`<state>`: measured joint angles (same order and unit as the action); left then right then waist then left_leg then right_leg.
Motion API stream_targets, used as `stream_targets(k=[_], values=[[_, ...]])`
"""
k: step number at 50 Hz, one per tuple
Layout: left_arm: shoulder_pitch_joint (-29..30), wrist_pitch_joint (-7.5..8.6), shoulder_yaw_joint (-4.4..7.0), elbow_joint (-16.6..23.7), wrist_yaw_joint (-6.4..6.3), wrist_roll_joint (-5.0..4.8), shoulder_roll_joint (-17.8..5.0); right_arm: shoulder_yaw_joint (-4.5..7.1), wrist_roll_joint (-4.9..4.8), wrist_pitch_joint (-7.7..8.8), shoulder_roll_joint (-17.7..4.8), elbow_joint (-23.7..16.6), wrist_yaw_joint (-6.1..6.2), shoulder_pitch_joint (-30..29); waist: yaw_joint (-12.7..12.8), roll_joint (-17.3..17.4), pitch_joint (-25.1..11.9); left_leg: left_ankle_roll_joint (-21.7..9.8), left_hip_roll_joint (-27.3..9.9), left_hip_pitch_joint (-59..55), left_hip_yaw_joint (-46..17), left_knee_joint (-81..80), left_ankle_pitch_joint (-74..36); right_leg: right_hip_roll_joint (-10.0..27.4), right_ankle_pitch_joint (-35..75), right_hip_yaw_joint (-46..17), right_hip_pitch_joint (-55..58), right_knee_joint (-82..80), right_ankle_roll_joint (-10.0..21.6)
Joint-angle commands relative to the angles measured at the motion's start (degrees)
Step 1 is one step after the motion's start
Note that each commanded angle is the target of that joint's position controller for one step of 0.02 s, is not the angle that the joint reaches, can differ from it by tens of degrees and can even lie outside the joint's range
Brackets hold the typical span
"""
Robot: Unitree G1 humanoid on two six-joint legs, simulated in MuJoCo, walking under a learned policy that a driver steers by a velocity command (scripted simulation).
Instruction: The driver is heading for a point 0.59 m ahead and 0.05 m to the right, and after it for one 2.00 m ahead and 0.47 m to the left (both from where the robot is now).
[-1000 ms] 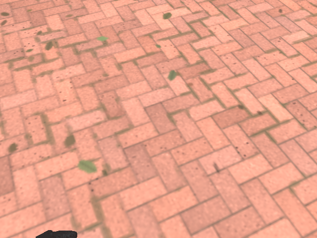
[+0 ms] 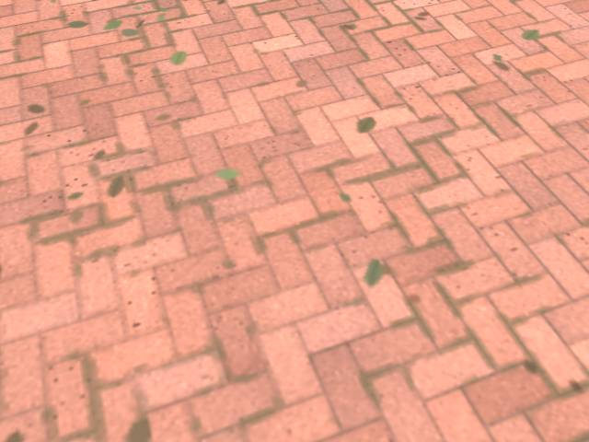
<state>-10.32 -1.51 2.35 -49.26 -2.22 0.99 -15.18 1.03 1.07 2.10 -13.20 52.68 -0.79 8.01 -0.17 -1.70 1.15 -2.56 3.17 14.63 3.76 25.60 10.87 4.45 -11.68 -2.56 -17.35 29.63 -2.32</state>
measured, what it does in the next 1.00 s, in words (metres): walks ahead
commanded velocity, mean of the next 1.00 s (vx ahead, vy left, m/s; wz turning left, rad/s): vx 0.15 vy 0.00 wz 0.00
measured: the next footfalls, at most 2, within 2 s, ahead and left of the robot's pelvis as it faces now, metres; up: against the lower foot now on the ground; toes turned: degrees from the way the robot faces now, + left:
left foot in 1.24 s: +0.46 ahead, +0.09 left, +0.00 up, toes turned +3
right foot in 1.80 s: +0.78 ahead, -0.14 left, +0.00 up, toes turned -3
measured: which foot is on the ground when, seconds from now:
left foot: down 0.00-0.80, up 0.82-1.00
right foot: down 0.00-1.00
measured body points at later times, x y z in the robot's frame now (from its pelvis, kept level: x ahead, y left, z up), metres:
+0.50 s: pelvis +0.04 -0.02 +0.00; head +0.05 -0.02 +0.45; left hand +0.12 +0.24 -0.14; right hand +0.12 -0.28 -0.14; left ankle +0.03 +0.10 -0.74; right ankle +0.04 -0.15 -0.74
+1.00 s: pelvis +0.14 -0.05 +0.01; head +0.15 -0.06 +0.46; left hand +0.08 +0.20 -0.13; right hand +0.26 -0.31 -0.13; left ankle +0.17 +0.10 -0.66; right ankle +0.06 -0.14 -0.74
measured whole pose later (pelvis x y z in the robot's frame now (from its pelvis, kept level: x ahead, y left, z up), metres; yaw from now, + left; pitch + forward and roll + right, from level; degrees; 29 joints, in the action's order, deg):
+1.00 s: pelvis +0.14 -0.05 +0.01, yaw +0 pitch +1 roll +1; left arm -24.5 5.4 1.8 -63.3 0.5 -0.1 -11.5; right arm 3.6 -1.7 4.9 -15.4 58.2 -0.9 8.0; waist 2.6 1.3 0.1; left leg -2.6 -3.8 31.7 1.4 59.1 14.8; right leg -0.8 -17.0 2.3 -1.1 17.5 2.3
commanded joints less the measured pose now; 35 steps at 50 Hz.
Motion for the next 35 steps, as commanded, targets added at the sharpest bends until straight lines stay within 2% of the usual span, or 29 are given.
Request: stream_targets(k=[1, 2, 3, 4, 6, 10, 17, 27, 28, 29, 31, 33, 35], values=[[-0.63, 0.64, 2.41, 1.26, -0.20, -0.39, -10.23, 0.89, 0.12, 0.05, -5.11, -1.46, 0.58, 3.01, -2.60, -7.25, -1.23, 0.58, -3.76, 3.05, -3.88, -5.97, 9.43, 3.43, 1.93, -3.56, 4.91, -6.34, 4.75], [0.27, 1.03, 1.86, 1.38, 0.24, -0.42, -7.10, 1.06, 0.20, -0.34, -6.56, -1.17, 0.96, 0.92, -1.03, -5.51, -0.24, 1.28, -3.87, -0.64, -3.47, -4.21, 6.14, 1.85, -2.56, -2.96, 1.44, -7.80, 4.12], [0.60, 1.47, 1.33, 0.89, 0.45, -0.01, -5.48, 1.17, -0.07, -0.75, -6.68, -1.15, 1.28, 0.05, -0.97, -4.76, -0.40, 1.03, -4.15, -1.91, -3.48, -3.51, 3.79, 1.45, -1.65, -2.47, 0.81, -8.12, 3.12], [0.91, 1.92, 1.23, 0.58, 0.64, 0.05, -5.44, 1.15, -0.18, -1.14, -6.49, -0.61, 1.59, 0.06, -0.88, -4.02, -0.54, 0.66, -4.52, -2.31, -3.83, -3.19, 1.77, 0.81, 1.81, -1.86, 1.62, -7.61, 2.40], [0.11, 2.64, 1.28, -0.58, 0.64, -0.42, -5.75, 1.26, -0.12, -1.40, -6.78, 0.20, 1.77, 0.44, -0.58, -2.69, -2.05, 0.38, -4.97, -2.93, -4.13, -2.89, -2.34, 0.44, 7.85, -1.15, 4.48, -5.91, 2.23], [-0.19, 2.61, 1.17, -2.37, 0.35, -0.71, -5.84, 1.41, -0.69, -1.50, -6.74, 1.75, 1.78, -0.36, 0.03, -0.59, -3.38, 0.61, -5.24, -4.34, -4.04, -2.05, -7.73, 0.02, 13.37, -0.52, 6.96, -4.53, 2.76], [0.71, 2.12, 1.02, -4.95, 0.23, -0.82, -5.55, 1.61, -0.87, -2.29, -7.01, 4.60, 2.20, -0.19, -0.01, 1.54, -2.98, 1.07, -5.42, -5.75, -3.92, -1.86, -10.01, -0.74, 14.37, 0.29, 7.69, -4.67, 3.14], [1.34, 1.53, 0.85, -8.20, 0.02, -0.77, -4.94, 1.53, -0.84, -2.45, -7.26, 7.38, 2.69, 0.30, -0.04, 1.48, -1.40, 1.32, -5.58, -5.29, -3.88, -2.69, -7.42, -1.65, 10.75, 1.16, 7.57, -5.87, 2.91], [0.29, 1.43, 0.74, -9.08, -0.01, -0.79, -4.37, 1.42, -0.86, -2.49, -6.75, 8.15, 2.72, 1.46, -0.06, 1.50, -2.52, 1.20, -5.06, -5.67, -3.33, -3.08, -1.71, -2.36, 5.13, 1.92, 8.02, -6.05, 2.95], [0.02, 1.26, 0.85, -9.55, -0.06, -1.10, -4.45, 1.61, -1.19, -2.62, -7.09, 8.51, 2.78, 1.84, -0.12, 1.83, -1.61, 0.61, -4.43, -4.66, -3.03, -3.04, 7.46, -3.55, -3.82, 2.99, 6.81, -5.19, 3.34], [0.52, 1.42, 1.06, -9.24, -0.21, -1.45, -4.75, 2.20, -1.74, -2.59, -8.59, 8.17, 2.97, 2.00, -0.42, 3.54, 3.11, -1.77, -5.86, -0.38, -5.96, -4.54, 26.45, -4.65, -21.29, 3.56, 0.58, -3.13, 4.56], [1.90, 2.80, 0.89, -8.29, -0.03, -1.62, -3.88, 2.63, -2.20, -1.45, -9.67, 8.21, 2.90, 4.48, -1.47, 5.91, 6.78, -4.85, -10.59, 0.08, -13.22, -8.10, 33.70, -4.64, -22.26, 3.77, -5.39, 0.96, 5.06], [2.62, 4.47, 0.61, -7.63, 0.78, -2.03, -1.89, 3.62, -2.60, -0.13, -12.11, 9.24, 2.62, 8.21, -2.05, 11.46, 6.79, -9.77, -19.05, -3.04, -25.38, -13.97, 37.08, -4.86, -14.59, 6.03, -8.96, 10.30, 4.99]])
Keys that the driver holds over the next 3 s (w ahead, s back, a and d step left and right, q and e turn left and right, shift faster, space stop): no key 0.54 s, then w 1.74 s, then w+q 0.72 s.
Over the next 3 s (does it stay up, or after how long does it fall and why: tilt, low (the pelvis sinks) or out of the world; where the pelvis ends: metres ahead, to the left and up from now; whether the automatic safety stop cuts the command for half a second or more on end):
stays up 1.29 0.00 0.00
